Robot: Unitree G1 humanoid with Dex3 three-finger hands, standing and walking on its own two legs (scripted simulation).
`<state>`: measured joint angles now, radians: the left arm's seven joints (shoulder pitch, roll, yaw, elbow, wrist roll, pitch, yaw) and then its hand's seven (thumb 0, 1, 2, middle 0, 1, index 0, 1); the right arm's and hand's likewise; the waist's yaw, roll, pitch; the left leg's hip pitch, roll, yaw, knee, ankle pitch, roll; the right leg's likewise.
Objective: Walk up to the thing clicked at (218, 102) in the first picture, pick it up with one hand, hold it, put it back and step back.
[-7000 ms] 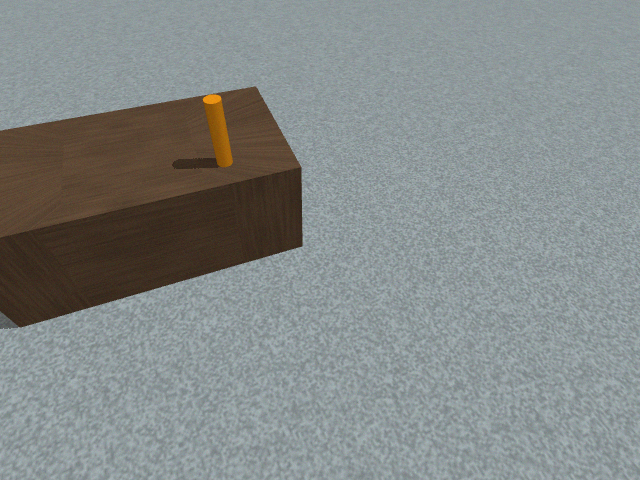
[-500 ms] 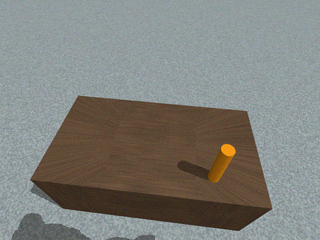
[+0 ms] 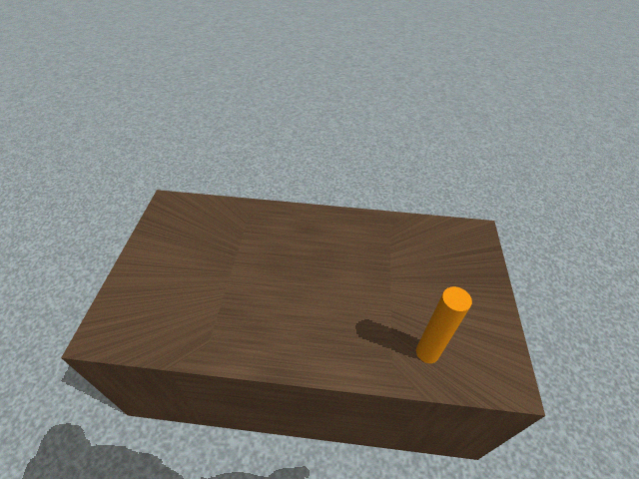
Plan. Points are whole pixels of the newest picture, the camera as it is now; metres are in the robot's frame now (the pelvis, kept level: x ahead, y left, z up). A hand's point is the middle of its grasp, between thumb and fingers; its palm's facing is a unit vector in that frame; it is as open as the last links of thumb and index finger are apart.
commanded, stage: go down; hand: right
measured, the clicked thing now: (440, 328) +0.43 -0.27 -0.25
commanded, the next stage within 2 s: none
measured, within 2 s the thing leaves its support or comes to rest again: neither
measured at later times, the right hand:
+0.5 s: hand out of the picture +0.14 -0.28 -0.14, palm faces +0.10 +0.93 -0.34, open 16.0 cm
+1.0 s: hand (544, 461) +0.16 -0.31 -0.11, palm faces +0.16 +0.94 -0.29, open 17.7 cm
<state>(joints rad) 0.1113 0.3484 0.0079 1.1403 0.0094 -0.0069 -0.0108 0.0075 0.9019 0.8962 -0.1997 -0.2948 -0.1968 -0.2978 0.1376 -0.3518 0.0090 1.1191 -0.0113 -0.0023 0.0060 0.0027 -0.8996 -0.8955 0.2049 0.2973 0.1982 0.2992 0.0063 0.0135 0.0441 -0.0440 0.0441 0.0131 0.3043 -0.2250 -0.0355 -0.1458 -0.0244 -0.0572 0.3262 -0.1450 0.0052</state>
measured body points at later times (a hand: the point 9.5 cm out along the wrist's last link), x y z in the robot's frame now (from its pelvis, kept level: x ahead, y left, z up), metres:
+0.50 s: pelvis +0.00 +0.01 -0.02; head +0.04 +0.01 +0.43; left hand +0.15 +0.29 -0.11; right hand +0.14 -0.33 -0.11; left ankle -0.04 +0.14 -0.75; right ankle +0.02 -0.12 -0.75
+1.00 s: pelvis +0.01 +0.01 -0.04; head +0.04 +0.00 +0.41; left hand +0.17 +0.26 -0.09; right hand +0.15 -0.36 -0.09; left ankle -0.04 +0.14 -0.75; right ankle +0.02 -0.12 -0.75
